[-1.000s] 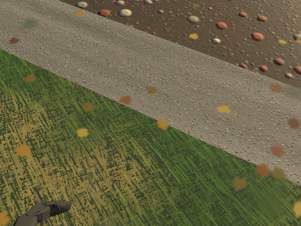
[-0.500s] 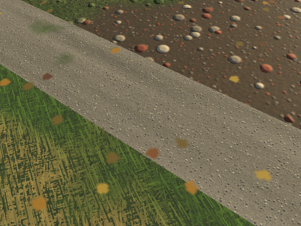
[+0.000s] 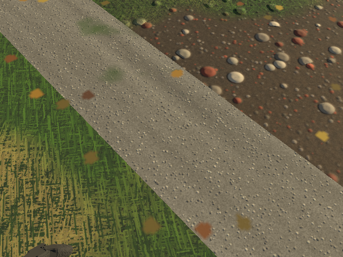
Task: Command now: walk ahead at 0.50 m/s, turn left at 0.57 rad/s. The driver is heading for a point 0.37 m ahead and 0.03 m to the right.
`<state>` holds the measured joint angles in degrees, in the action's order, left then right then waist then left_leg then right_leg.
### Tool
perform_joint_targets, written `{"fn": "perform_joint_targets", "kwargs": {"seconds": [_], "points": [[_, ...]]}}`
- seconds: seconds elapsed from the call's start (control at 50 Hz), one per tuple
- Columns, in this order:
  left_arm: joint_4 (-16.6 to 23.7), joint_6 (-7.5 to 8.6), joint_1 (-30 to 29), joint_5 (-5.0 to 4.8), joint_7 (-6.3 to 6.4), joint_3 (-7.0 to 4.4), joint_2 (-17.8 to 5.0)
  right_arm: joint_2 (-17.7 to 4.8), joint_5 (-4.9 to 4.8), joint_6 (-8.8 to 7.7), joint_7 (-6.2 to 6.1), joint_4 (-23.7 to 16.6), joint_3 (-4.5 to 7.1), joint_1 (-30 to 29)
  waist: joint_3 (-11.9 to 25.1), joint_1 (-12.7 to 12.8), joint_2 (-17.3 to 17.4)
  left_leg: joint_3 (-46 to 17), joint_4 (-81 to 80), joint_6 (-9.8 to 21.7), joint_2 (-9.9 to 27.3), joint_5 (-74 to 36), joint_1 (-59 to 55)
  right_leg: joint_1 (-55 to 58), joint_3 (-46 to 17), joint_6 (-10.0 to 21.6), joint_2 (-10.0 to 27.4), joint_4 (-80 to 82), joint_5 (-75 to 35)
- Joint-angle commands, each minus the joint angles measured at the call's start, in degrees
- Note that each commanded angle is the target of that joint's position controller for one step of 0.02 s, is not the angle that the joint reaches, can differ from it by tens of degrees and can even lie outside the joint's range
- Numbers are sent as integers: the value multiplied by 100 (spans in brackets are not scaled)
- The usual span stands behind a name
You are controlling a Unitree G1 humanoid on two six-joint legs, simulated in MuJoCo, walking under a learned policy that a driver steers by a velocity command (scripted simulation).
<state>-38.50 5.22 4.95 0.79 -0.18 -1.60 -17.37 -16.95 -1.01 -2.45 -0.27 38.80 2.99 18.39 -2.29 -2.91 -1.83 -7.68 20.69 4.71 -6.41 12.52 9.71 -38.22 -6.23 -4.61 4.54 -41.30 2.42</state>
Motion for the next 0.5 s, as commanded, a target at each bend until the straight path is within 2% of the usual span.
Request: {"fn": "perform_joint_targets", "kwargs": {"seconds": [0.02, 0.06, 0.1, 0.12, 0.14, 0.16, 0.18, 0.2, 0.22, 0.24, 0.26, 0.28, 0.32, 0.36, 0.4, 0.46, 0.5], "points": [[451, 112, -553, -83, -49, -76, -353, -1032, -48, -26, -71, -237, 310, 136, 299, -109, 720, -919, -436, 746, 1117, -1067, 494, 1050, 308, -11, -470, 840, -704], [469, 158, -575, -110, -85, -153, -528, -964, -73, 3, -85, -183, 300, 198, 319, -62, 786, -1330, -138, 666, 1272, -762, 108, 1131, 108, 106, -476, 1188, -500], [434, 206, -376, -131, -98, -240, -677, -946, -48, 28, -98, -179, 310, 111, 312, 100, 934, -1672, 191, 570, 1412, -762, -119, 1377, 55, 297, -451, 1304, -12], [347, 232, -45, -132, -84, -295, -729, -878, -35, 46, -93, -199, 296, 24, 379, 296, 972, -1706, 452, 483, 1335, -841, -86, 1820, 145, 430, -460, 1491, 68], [228, 260, 498, -79, -54, -374, -859, -660, 1, 38, -77, -213, 219, 24, 731, 555, 888, -1460, 1083, 315, 1083, -1069, 10, 2649, 145, 629, -298, 1609, 52], [167, 274, 1272, 24, -18, -440, -1112, -286, 91, 21, -54, -270, 78, 178, 1522, 808, 261, -987, 2587, 116, 735, -297, 558, 4021, -749, 991, 623, 1544, 400], [-92, 196, 1739, 69, -55, -569, -1577, 17, -72, -39, -45, -376, -23, 1036, 2006, 435, -1674, -251, 4408, -284, -78, 2021, 2583, 5623, -3490, 2011, 1761, 2113, 1636], [-74, 183, 1722, -107, -107, -483, -1056, -545, -136, -54, -69, -187, 62, 1030, 1660, 594, -1166, -414, 5164, -366, 317, 2016, 3321, 5478, -4146, 2028, 1848, 2449, 2990], [-11, 158, 1410, -97, -89, -380, -704, -831, -99, -37, -74, -231, 145, 336, 871, 740, -605, -390, 5350, -412, 456, 1513, 3440, 4781, -3201, 1815, 1592, 2481, 2327], [40, 127, 1080, -14, -88, -318, -583, -819, -4, -23, -104, -314, 152, -79, 517, 662, -193, -215, 5279, -471, 589, 1215, 3208, 4110, -2355, 1705, 1360, 2413, 869], [13, 111, 882, 10, -94, -273, -473, -766, 90, -31, -111, -393, 167, -325, 292, 562, -108, -171, 5035, -524, 670, 1117, 3048, 3628, -1748, 1696, 1165, 2351, -719], [-27, 122, 817, 38, -90, -225, -377, -677, 100, -19, -88, -411, 170, -293, 339, 402, -230, -118, 4786, -555, 789, 1115, 2733, 3371, -1233, 1645, 1001, 2302, -1911], [-195, 146, 774, 5, -98, -187, -295, -350, 81, 28, -70, -342, 85, -151, 472, 256, -435, 121, 4029, -653, 803, 1099, 2374, 3184, -625, 1646, 785, 2328, -3090], [-329, 102, 684, -23, -62, -226, -496, -161, 116, 72, -79, -351, 7, -218, 622, 200, -477, 314, 3228, -761, 808, 776, 2037, 3043, -294, 1743, 762, 2395, -3597], [-420, 8, 600, -67, -19, -271, -691, -93, 119, 101, -60, -333, -45, -360, 800, 230, -504, 484, 2453, -781, 804, 66, 1469, 2853, 28, 1692, 668, 2445, -3587], [-601, -93, 785, -125, 5, -272, -758, -215, 101, 131, -27, -376, -14, -745, 822, 403, -478, 553, 1755, -720, 715, -574, 1088, 2918, 122, 1599, 667, 2386, -2998], [-687, -138, 797, -158, 6, -262, -763, -275, 118, 134, -13, -437, 16, -922, 727, 414, -451, 545, 1321, -591, 691, -646, 929, 2975, 22, 1546, 728, 2232, -2506]]}}
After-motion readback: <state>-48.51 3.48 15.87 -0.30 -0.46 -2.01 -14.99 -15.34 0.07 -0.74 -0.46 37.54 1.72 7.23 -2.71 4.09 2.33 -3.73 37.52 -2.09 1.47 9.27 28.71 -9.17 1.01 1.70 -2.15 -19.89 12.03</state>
